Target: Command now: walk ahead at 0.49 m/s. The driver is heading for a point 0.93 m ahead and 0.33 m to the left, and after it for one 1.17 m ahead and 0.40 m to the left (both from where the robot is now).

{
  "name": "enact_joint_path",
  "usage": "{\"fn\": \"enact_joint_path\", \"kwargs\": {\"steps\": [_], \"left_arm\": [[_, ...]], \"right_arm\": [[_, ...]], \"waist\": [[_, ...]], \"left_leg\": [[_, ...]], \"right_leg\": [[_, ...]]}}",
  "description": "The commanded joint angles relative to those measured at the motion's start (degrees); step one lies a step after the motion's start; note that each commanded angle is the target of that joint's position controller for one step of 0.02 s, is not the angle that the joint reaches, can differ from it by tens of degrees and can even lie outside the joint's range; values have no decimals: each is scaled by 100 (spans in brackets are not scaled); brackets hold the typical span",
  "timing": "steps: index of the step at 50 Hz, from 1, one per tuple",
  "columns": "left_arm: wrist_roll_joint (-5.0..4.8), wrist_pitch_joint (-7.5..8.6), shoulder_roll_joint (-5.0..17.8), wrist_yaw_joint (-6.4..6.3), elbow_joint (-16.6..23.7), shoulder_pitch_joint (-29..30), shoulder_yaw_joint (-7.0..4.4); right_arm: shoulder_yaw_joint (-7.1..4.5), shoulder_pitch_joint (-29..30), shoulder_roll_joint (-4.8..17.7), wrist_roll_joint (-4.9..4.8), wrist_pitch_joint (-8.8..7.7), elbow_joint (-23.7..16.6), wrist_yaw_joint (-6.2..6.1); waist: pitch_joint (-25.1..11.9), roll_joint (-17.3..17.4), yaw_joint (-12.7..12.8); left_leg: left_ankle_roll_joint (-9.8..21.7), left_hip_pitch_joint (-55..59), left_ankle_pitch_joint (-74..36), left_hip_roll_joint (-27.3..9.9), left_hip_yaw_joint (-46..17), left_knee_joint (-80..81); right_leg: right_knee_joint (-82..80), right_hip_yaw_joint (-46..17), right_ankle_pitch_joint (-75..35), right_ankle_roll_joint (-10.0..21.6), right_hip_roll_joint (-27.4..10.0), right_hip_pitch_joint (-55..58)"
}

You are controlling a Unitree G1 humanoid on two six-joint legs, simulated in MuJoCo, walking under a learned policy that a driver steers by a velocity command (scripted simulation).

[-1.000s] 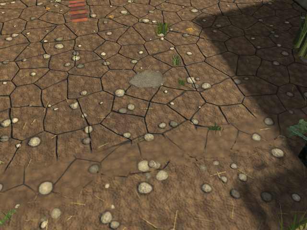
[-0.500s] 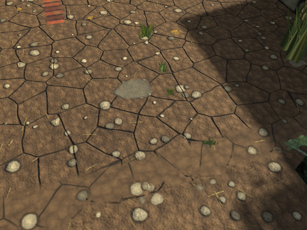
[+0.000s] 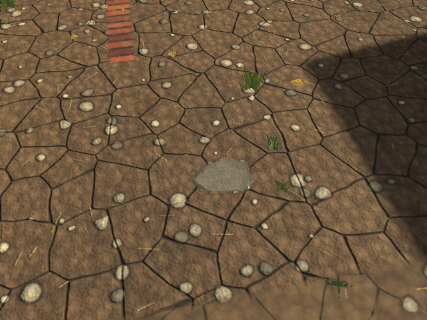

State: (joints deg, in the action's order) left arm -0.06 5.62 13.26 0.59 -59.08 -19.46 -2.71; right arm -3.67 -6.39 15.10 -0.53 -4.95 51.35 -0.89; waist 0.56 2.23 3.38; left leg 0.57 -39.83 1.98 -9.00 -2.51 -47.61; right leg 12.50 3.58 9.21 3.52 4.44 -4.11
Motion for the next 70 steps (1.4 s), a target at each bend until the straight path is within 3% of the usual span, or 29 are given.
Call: {"fn": "enact_joint_path", "kwargs": {"steps": [1, 7, 10, 11, 12, 13, 14, 15, 17, 22, 28, 33, 36, 38, 39, 40, 41, 42, 44, 48, 55, 60, 63, 65, 66, 67, 68, 69, 70], "left_arm": [[-64, 64, 944, -84, 315, 82, -163], [-126, -104, 1049, -120, 111, -341, -238], [-81, -205, 977, -122, 212, -83, -209], [30, -206, 743, -124, 368, -175, -99], [-10, -71, -32, -69, 385, -850, 107], [-154, 68, 579, -46, 323, -564, -14], [-274, 153, 887, -28, 482, -37, -95], [-250, 177, 888, -65, 539, 269, -99], [-120, 79, 765, -105, 542, 337, -160], [-52, -131, 537, -124, 695, 718, -169], [-60, -78, 367, -36, 1035, 1862, -111], [-104, -1, 412, 101, 1356, 2625, -75], [-115, 91, 641, 158, 1371, 2345, -152], [-93, 127, 1052, 98, 984, 971, -375], [11, 130, 1472, 31, 783, -137, -496], [34, 78, 1837, 42, 638, -514, -568], [2, 66, 1229, 33, 692, -449, -407], [-23, 78, 937, 5, 784, 67, -315], [17, 107, 607, 15, 859, 800, -215], [79, 164, 606, -15, 728, 988, -235], [76, 96, 935, -185, 651, 694, -335], [-44, -72, 1117, -203, 546, 190, -404], [-117, -188, 1331, -213, 615, 312, -468], [-171, -281, 1433, -225, 697, 529, -481], [-106, -265, 1338, -237, 771, 502, -435], [137, -134, 445, -179, 1086, 147, -184], [-82, 148, 629, -99, 1263, 443, -151], [-312, 301, 927, -39, 1428, 1070, -228], [-282, 376, 892, -42, 1420, 1140, -202]], "right_arm": [[15, 409, 153, -20, -53, -329, 66], [20, 961, 354, -83, -116, -646, 263], [-246, -626, 861, -71, -146, -210, 248], [-377, -1710, 1329, 4, -135, 14, 196], [-434, -2001, 1670, 46, -105, 155, 243], [-270, -1888, 1084, 7, -127, 92, 261], [-187, -1383, 818, -4, -153, -13, 245], [-138, -922, 703, 26, -163, -126, 244], [-56, -540, 442, 132, -185, -150, 269], [-110, -922, 648, 76, -198, 86, 176], [-105, -1405, 713, 14, -116, 288, 53], [-135, -1897, 727, -40, 7, 559, 28], [-203, -1746, 875, -71, 88, 537, -13], [-166, -1482, 797, -51, 121, 429, -5], [-66, -1436, 572, 34, 115, 252, 1], [149, -2262, -258, -20, 12, 228, 39], [7, -1989, 372, -164, -75, 306, 43], [-97, -1477, 698, -264, -107, 133, 32], [-149, -1081, 600, -172, -51, 57, -37], [-176, -1207, 183, -166, 240, -53, -14], [-143, -137, 140, -70, 249, -513, 165], [-65, 733, 119, -78, 257, -974, 348], [-162, 569, 350, -89, 287, -1133, 423], [-404, -656, 762, -125, 299, -890, 400], [-631, -1630, 1221, -127, 333, -629, 290], [-741, -1655, 1891, -156, 328, -581, 211], [-617, -1823, 1688, -43, 225, -809, 250], [-493, -1702, 1250, 14, 144, -766, 272], [-428, -1396, 1016, -26, 89, -803, 261]], "waist": [[335, -470, -67], [403, -551, -40], [-564, -562, -885], [-1477, 114, -1186], [-2052, 1662, -778], [-1937, 1080, -944], [-1171, 765, -878], [-775, 263, -717], [-400, 121, -381], [-15, 40, -302], [264, 109, -613], [530, 97, -795], [331, 247, -495], [-529, 243, 209], [-1445, -238, 580], [-2295, -1823, 188], [-2195, -1418, 363], [-1296, -1178, 296], [-458, -653, -28], [-17, -716, -419], [301, -448, -213], [564, -404, 71], [269, -658, -212], [-429, -681, -960], [-949, -316, -1376], [-1203, 1245, -766], [-2152, 870, -903], [-1498, 435, -1056], [-1004, 170, -866]], "left_leg": [[-59, 447, -794, 202, 240, 990], [198, 418, -69, 376, 182, 1798], [557, 2677, 215, 788, 520, 1982], [935, 4437, 167, -237, -656, 1852], [1829, 6145, 1397, -1376, -3463, 2694], [1691, 6076, 1957, -1296, -3854, 3061], [1432, 5418, 1608, -1129, -2966, 3086], [1307, 4625, 873, -925, -2259, 3194], [1211, 3546, 76, -591, -1456, 3539], [1312, 3235, -572, -433, -716, 4022], [1056, 3388, -356, -160, -97, 4199], [1054, 4207, -549, -486, -241, 3838], [940, 4423, -1290, -622, -463, 3317], [699, 3915, -2470, -185, -224, 1868], [472, 2712, -1096, 237, 39, 159], [100, 496, 2700, 1184, 182, -1833], [142, -31, 3190, 950, -550, -2615], [210, -405, 2737, 677, -464, -2781], [221, 6, 1870, 225, -312, -2348], [223, 441, 1335, -46, -323, -1857], [107, 81, -386, 70, -4, 32], [270, -141, -61, 224, 430, 887], [541, 536, 755, 633, 836, 1030], [860, 2233, 767, 1165, 1104, 1413], [1127, 3974, 587, 1026, 489, 1634], [1998, 5728, 1094, -444, -2497, 2021], [2559, 6335, 1879, -1120, -4689, 3042], [2194, 6087, 1505, -968, -3945, 3197], [1958, 5342, 1059, -726, -3104, 3116]], "right_leg": [[-743, -705, -735, 839, -1428, -573], [-120, -849, -1043, 683, -1960, 647], [1792, -463, -3006, 368, -1547, 431], [3659, -144, -1679, 153, -1160, -706], [5529, -245, 1971, -196, -37, -3000], [6272, -1045, 2376, -91, -303, -3647], [6380, -978, 1885, 23, -594, -4010], [6157, -826, 1335, 36, -907, -3803], [5588, -821, 757, 18, -1241, -3215], [4424, -688, 10, -216, -1333, -3486], [2511, -413, -1517, -288, -1079, -3393], [1811, -431, -1167, -168, -934, -3575], [1515, -408, -629, -36, -750, -2894], [1422, -216, -692, 201, -528, -777], [1666, -1214, -707, 554, -1504, 1079], [1101, -3769, 172, 1403, -2928, 3007], [639, -4208, 895, 1289, -2833, 2734], [506, -3302, 851, 994, -2673, 1972], [84, -2105, 217, 737, -2293, 400], [-503, -919, -408, 714, -2077, -583], [-658, 350, -1088, 570, -1898, -264], [-327, 721, -1506, 479, -2157, 689], [536, 952, -3665, 310, -2237, 1051], [2321, 1172, -4831, 95, -2022, 769], [3915, 1193, -3638, -188, -1808, -416], [5980, 950, 1563, -552, -757, -3014], [6915, -574, 2620, -529, -257, -3881], [6918, -829, 2107, -356, -565, -4498], [6467, -822, 1604, -220, -838, -4424]]}}
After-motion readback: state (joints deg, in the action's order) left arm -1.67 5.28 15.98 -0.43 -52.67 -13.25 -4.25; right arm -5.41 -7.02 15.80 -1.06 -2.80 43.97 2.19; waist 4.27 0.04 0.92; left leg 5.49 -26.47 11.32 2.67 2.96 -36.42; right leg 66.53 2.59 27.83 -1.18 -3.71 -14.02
